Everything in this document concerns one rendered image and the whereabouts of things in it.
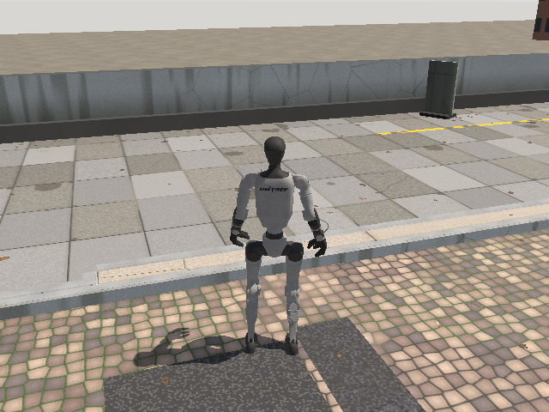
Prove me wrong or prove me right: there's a robot right upper arm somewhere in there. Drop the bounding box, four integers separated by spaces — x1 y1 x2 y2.
293 174 316 221

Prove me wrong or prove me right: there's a robot left upper arm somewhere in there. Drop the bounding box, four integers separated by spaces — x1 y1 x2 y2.
235 173 256 221

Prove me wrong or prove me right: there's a robot right hand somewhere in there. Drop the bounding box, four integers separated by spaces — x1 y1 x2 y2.
307 238 327 257

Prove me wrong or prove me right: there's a robot left forearm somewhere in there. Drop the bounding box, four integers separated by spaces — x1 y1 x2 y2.
231 207 244 235

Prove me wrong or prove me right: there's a robot left hand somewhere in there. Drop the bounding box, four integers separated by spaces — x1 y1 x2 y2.
230 231 250 247

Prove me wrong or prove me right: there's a robot left thigh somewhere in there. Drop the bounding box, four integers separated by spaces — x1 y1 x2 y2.
245 239 262 300

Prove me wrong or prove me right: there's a robot head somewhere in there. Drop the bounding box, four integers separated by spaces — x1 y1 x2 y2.
260 136 289 179

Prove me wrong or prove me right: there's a robot right forearm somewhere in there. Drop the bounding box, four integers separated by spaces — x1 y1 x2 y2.
308 208 325 241

